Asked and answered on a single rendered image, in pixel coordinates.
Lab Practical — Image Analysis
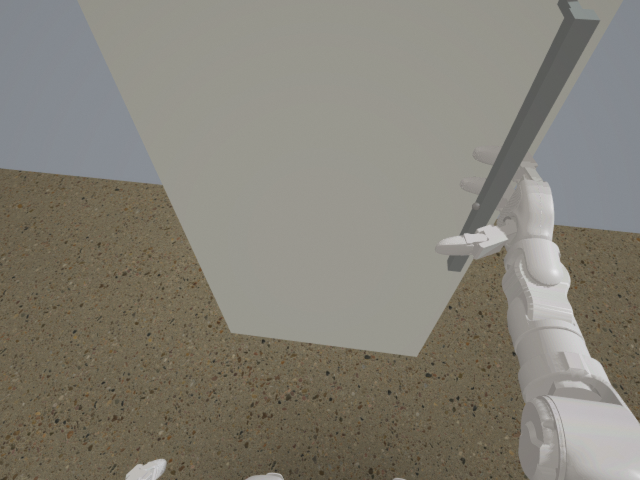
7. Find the right robot hand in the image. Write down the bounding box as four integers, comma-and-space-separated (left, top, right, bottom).
435, 145, 554, 260

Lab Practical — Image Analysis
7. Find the left robot hand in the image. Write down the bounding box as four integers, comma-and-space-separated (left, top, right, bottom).
125, 459, 167, 480

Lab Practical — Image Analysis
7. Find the handle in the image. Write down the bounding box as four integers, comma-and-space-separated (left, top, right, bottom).
447, 0, 600, 272

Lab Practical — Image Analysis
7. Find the fridge door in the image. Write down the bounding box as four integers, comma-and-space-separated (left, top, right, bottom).
77, 0, 623, 357

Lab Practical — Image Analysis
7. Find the robot right forearm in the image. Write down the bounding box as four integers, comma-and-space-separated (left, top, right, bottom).
502, 238, 640, 427

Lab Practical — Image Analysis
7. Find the right robot upper arm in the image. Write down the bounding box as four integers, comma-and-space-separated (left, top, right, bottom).
518, 395, 640, 480

